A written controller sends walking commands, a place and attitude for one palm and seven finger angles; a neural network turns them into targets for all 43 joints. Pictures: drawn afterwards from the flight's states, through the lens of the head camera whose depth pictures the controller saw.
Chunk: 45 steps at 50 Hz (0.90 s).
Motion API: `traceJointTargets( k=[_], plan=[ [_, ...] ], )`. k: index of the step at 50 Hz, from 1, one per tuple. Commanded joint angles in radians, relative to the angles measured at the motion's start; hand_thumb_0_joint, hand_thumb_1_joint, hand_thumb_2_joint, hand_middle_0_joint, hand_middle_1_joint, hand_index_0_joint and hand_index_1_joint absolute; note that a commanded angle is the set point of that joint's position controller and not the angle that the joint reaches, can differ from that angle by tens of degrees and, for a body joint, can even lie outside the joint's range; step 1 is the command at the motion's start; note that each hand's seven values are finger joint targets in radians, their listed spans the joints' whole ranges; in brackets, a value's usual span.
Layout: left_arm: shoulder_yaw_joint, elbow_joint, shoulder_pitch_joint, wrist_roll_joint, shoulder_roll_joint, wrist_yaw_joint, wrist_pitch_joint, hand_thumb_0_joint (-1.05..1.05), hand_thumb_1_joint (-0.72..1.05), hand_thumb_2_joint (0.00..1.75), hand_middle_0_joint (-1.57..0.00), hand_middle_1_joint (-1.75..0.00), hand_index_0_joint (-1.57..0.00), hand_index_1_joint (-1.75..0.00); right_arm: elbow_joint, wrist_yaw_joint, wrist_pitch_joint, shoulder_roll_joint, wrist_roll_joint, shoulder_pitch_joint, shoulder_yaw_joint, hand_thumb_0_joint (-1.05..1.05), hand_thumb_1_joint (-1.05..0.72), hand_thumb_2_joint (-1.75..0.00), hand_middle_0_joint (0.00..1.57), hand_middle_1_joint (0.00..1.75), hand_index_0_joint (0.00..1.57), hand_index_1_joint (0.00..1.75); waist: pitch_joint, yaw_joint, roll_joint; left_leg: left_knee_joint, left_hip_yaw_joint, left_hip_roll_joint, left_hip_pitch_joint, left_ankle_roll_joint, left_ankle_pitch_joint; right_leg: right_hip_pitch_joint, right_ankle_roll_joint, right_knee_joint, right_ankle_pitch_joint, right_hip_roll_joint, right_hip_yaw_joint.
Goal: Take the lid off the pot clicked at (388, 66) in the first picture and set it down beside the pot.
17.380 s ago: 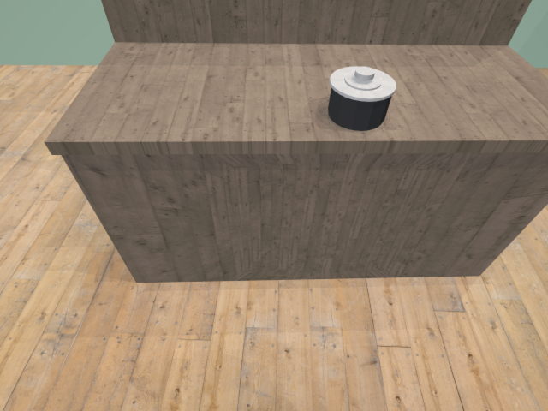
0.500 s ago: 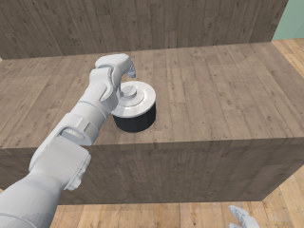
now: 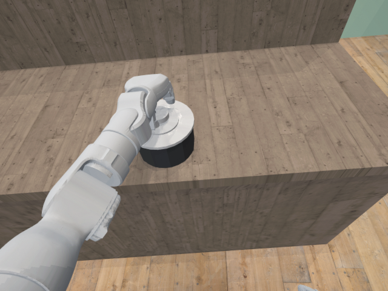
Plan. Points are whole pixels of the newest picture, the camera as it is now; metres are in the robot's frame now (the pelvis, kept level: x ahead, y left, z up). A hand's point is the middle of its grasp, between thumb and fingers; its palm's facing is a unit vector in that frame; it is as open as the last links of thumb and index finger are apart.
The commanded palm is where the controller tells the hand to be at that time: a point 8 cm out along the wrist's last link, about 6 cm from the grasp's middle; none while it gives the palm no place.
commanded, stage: lower the open fingers around the knob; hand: left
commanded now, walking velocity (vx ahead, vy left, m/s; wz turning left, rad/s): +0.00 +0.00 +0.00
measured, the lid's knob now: (158, 114) +0.49 +0.07 +0.09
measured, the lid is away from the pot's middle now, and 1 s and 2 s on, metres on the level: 0.00 0.00 0.00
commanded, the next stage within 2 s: close the fingers and squeeze the knob in 0.32 s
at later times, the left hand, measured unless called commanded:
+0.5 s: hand (155, 114) +0.47 +0.08 +0.11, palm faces -0.32 -0.07 -0.95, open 10.1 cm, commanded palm +0.46 +0.08 +0.17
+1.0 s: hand (157, 116) +0.46 +0.07 +0.11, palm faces -0.32 -0.05 -0.95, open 8.6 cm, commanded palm +0.45 +0.07 +0.17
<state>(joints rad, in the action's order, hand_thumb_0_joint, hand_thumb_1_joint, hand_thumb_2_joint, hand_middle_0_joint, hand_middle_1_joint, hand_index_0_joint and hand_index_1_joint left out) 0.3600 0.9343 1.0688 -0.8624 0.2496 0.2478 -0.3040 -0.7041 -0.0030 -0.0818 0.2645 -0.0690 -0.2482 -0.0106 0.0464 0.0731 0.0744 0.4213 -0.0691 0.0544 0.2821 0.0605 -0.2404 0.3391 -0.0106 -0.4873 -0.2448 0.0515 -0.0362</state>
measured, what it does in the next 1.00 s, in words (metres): stands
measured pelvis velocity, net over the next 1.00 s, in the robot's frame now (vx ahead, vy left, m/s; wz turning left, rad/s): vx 0.00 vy -0.01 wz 0.00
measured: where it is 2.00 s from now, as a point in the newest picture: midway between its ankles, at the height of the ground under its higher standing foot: outside the picture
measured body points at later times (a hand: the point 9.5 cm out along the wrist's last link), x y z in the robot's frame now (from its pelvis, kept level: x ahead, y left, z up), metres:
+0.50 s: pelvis +0.01 +0.00 +0.00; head +0.04 -0.03 +0.45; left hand +0.48 +0.08 +0.17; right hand +0.12 -0.25 -0.14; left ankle -0.02 +0.08 -0.74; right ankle +0.00 -0.13 -0.74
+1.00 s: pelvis +0.00 -0.01 +0.00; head +0.03 -0.04 +0.45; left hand +0.47 +0.07 +0.17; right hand +0.11 -0.26 -0.14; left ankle -0.02 +0.08 -0.74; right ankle +0.00 -0.13 -0.74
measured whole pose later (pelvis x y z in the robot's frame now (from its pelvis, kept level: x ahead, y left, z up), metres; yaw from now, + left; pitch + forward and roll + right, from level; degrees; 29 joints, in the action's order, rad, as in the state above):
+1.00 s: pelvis +0.00 -0.01 +0.00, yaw +0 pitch +6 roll +1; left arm 0.36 0.96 1.05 -0.87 0.22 0.22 -0.34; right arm -0.69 0.00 -0.13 0.26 -0.07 -0.21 -0.01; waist 0.06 0.07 0.08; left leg 0.43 -0.06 0.04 0.29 0.05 -0.25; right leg 0.35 0.00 -0.49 -0.25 0.04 -0.04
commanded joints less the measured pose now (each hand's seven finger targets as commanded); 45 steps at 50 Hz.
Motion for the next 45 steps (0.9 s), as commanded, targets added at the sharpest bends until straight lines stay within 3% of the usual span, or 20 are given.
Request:
traceJointTargets(
  k=[1,3,5,6,7,9,10,11,13,15,17,20,21,22,28,34,38,39,43,45],
  plan=[
    [-0.094,-0.074,0.426,-0.017,0.161,-0.053,-0.03,0.0,-0.33,1.5,-0.84,-0.08,-0.84,-0.08,0.105,0.008,0.021,0.132,0.009,0.029,0.037,0.0,-0.9,-0.9,0.2,0.3,0.2,0.3,0.34,-0.006,-0.177,-0.022,0.073,-0.018,-0.117,0.001,0.276,-0.12,0.046,0.021,0.327,-0.051,-0.01],
    [-0.072,-0.19,0.508,-0.013,0.155,-0.05,-0.012,0.0,-0.33,1.5,-0.84,-0.08,-0.84,-0.08,0.127,0.01,0.029,0.122,0.008,0.048,0.038,0.0,-0.9,-0.9,0.2,0.3,0.2,0.3,0.426,-0.001,-0.124,-0.01,0.076,-0.013,-0.166,0.006,0.314,-0.143,0.045,0.012,0.366,-0.048,-0.001],
    [-0.056,-0.22,0.54,-0.025,0.153,-0.049,0.004,0.0,-0.33,1.5,-0.84,-0.08,-0.84,-0.08,0.123,0.006,0.033,0.117,0.008,0.042,0.042,0.0,-0.9,-0.9,0.2,0.3,0.2,0.3,0.456,0.011,-0.12,0.006,0.083,-0.017,-0.199,0.011,0.372,-0.14,0.043,0.012,0.401,-0.049,0.001],
    [-0.053,-0.233,0.542,-0.023,0.145,-0.048,0.015,0.0,-0.33,1.5,-0.84,-0.08,-0.84,-0.08,0.122,0.004,0.033,0.116,0.009,0.032,0.045,0.0,-0.9,-0.9,0.2,0.3,0.2,0.3,0.457,0.017,-0.13,0.014,0.089,-0.022,-0.204,0.013,0.4,-0.133,0.043,0.016,0.411,-0.049,0.001],
    [-0.063,-0.185,0.526,-0.031,0.158,-0.053,0.005,0.0,-0.33,1.5,-0.84,-0.08,-0.84,-0.08,0.107,0.004,0.029,0.119,0.008,0.022,0.046,0.0,-0.9,-0.9,0.2,0.3,0.2,0.3,0.425,0.02,-0.141,0.014,0.082,-0.023,-0.195,0.014,0.39,-0.118,0.042,0.017,0.406,-0.055,-0.004],
    [-0.056,-0.095,0.473,-0.022,0.128,-0.054,-0.021,0.0,-0.33,1.5,-0.84,-0.08,-0.84,-0.08,0.09,0.006,0.017,0.124,0.005,0.012,0.042,0.0,-0.9,-0.9,0.2,0.3,0.2,0.3,0.343,0.021,-0.166,0.001,0.074,-0.019,-0.145,0.011,0.345,-0.091,0.043,0.02,0.381,-0.059,-0.013],
    [-0.082,-0.089,0.462,-0.016,0.153,-0.057,-0.028,0.0,-0.33,1.5,-0.84,-0.08,-0.84,-0.08,0.089,0.006,0.014,0.127,0.005,0.012,0.04,0.0,-0.9,-0.9,0.2,0.3,0.2,0.3,0.338,0.012,-0.17,-0.005,0.071,-0.017,-0.13,0.01,0.328,-0.103,0.043,0.021,0.378,-0.058,-0.012],
    [-0.102,-0.124,0.471,-0.009,0.174,-0.058,-0.02,0.0,-0.33,1.5,-0.84,-0.08,-0.84,-0.08,0.1,0.005,0.014,0.131,0.007,0.022,0.039,0.0,-0.9,-0.9,0.2,0.3,0.2,0.3,0.361,0.005,-0.161,-0.005,0.073,-0.017,-0.13,0.009,0.342,-0.125,0.045,0.019,0.392,-0.052,-0.007],
    [-0.053,-0.177,0.509,-0.017,0.122,-0.06,-0.011,0.0,-0.33,1.5,-0.84,-0.08,-0.84,-0.08,0.109,0.009,0.021,0.117,0.008,0.032,0.043,0.0,-0.9,-0.9,0.2,0.3,0.2,0.3,0.42,0.011,-0.118,0.013,0.08,-0.019,-0.193,0.009,0.406,-0.111,0.044,0.006,0.416,-0.053,-0.007],
    [-0.026,-0.156,0.448,-0.029,0.09,-0.051,-0.023,0.0,-0.33,1.5,-0.84,-0.08,-0.84,-0.08,0.107,0.018,0.01,0.116,0.008,0.034,0.045,0.0,-0.9,-0.9,0.2,0.3,0.2,0.3,0.4,0.01,-0.124,0.021,0.085,-0.025,-0.196,0.007,0.45,-0.094,0.044,0.006,0.42,-0.054,-0.012],
    [-0.088,-0.159,0.423,-0.026,0.16,-0.05,-0.023,0.0,-0.33,1.5,-0.84,-0.08,-0.84,-0.08,0.116,0.019,0.001,0.123,0.01,0.037,0.042,0.0,-0.9,-0.9,0.2,0.3,0.2,0.3,0.407,-0.002,-0.152,0.017,0.079,-0.022,-0.171,0.01,0.44,-0.135,0.043,0.009,0.439,-0.054,-0.007],
    [-0.042,-0.175,0.498,-0.017,0.114,-0.05,-0.032,0.0,-0.33,1.5,-0.84,-0.08,-0.84,-0.08,0.114,0.013,-0.003,0.115,0.004,0.046,0.041,0.0,-0.9,-0.9,0.2,0.3,0.2,0.3,0.384,0.018,-0.158,0.01,0.067,-0.016,-0.159,0.013,0.37,-0.122,0.041,0.014,0.421,-0.054,-0.009],
    [-0.063,-0.186,0.497,-0.012,0.132,-0.05,-0.026,0.0,-0.33,1.5,-0.84,-0.08,-0.84,-0.08,0.118,0.012,0.0,0.116,0.004,0.045,0.043,0.0,-0.9,-0.9,0.2,0.3,0.2,0.3,0.385,0.012,-0.167,0.014,0.071,-0.017,-0.154,0.014,0.388,-0.13,0.044,0.014,0.428,-0.051,-0.007],
    [-0.06,-0.178,0.486,-0.02,0.141,-0.05,-0.027,0.0,-0.18,1.15,-0.66,-0.4,-0.66,-0.4,0.118,0.012,-0.001,0.118,0.004,0.053,0.039,0.0,-0.9,-0.9,0.2,0.3,0.2,0.3,0.387,0.01,-0.147,0.012,0.072,-0.016,-0.16,0.012,0.382,-0.126,0.044,0.011,0.423,-0.052,-0.006],
    [-0.042,-0.264,0.486,-0.026,0.12,-0.051,-0.019,0.0,-0.12,1.15,-0.62,-0.58,-0.62,-0.58,0.134,0.022,-0.006,0.108,0.006,0.066,0.041,0.0,-0.9,-0.9,0.2,0.3,0.2,0.3,0.449,0.004,-0.109,0.026,0.089,-0.023,-0.215,0.007,0.471,-0.129,0.045,0.001,0.445,-0.051,-0.005],
    [-0.019,-0.23,0.483,-0.01,0.083,-0.059,-0.037,0.0,-0.06,1.13,-0.61,-0.71,-0.61,-0.71,0.122,0.025,-0.011,0.104,0.001,0.077,0.042,0.0,-0.9,-0.9,0.2,0.3,0.2,0.3,0.403,0.011,-0.147,0.016,0.083,-0.02,-0.192,0.006,0.391,-0.112,0.045,0.007,0.401,-0.056,-0.012],
    [-0.055,-0.2,0.476,-0.022,0.127,-0.065,-0.041,0.0,-0.01,1.11,-0.61,-0.77,-0.61,-0.77,0.116,0.019,-0.017,0.11,0.003,0.081,0.035,0.0,-0.9,-0.9,0.2,0.3,0.2,0.3,0.387,0.002,-0.157,0.004,0.077,-0.017,-0.158,0.006,0.347,-0.132,0.047,0.008,0.394,-0.053,-0.011],
    [-0.032,-0.201,0.487,-0.025,0.106,-0.065,-0.043,0.0,0.0,1.11,-0.62,-0.79,-0.62,-0.79,0.116,0.018,-0.017,0.106,0.002,0.083,0.034,0.0,-0.9,-0.9,0.2,0.3,0.2,0.3,0.379,0.005,-0.151,0.001,0.074,-0.014,-0.155,0.007,0.334,-0.129,0.047,0.01,0.389,-0.053,-0.01],
    [-0.099,-0.134,0.474,-0.026,0.186,-0.071,-0.046,0.0,0.05,1.08,-0.63,-0.84,-0.63,-0.84,0.115,0.002,-0.013,0.113,0.002,0.083,0.027,0.0,-0.9,-0.9,0.2,0.3,0.2,0.3,0.357,-0.004,-0.184,-0.013,0.061,-0.007,-0.101,0.012,0.253,-0.165,0.044,0.02,0.362,-0.049,0.004],
    [-0.077,-0.117,0.48,-0.029,0.166,-0.068,-0.049,0.0,0.08,1.07,-0.63,-0.86,-0.63,-0.86,0.113,-0.004,-0.012,0.11,0.001,0.078,0.026,0.0,-0.9,-0.9,0.2,0.3,0.2,0.3,0.357,0.005,-0.187,-0.014,0.057,-0.007,-0.099,0.014,0.246,-0.162,0.041,0.023,0.365,-0.048,0.005]
  ],
)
